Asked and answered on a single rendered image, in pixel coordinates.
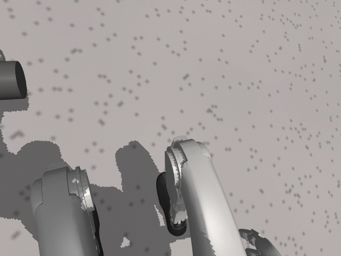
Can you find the can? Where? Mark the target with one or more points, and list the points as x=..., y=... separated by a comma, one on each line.
x=12, y=81

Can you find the left robot foot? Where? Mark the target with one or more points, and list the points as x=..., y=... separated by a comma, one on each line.
x=97, y=236

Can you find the right robot hand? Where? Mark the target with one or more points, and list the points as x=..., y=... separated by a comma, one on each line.
x=263, y=246

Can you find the right robot foot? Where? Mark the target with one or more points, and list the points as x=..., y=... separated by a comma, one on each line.
x=164, y=200

